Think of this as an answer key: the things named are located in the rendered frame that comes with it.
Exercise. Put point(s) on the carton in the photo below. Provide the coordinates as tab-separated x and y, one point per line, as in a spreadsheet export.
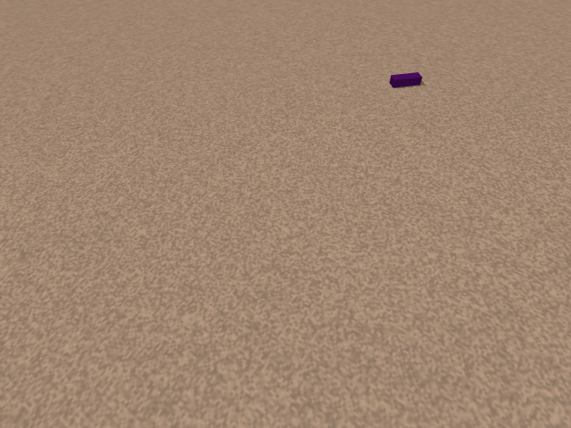
408	79

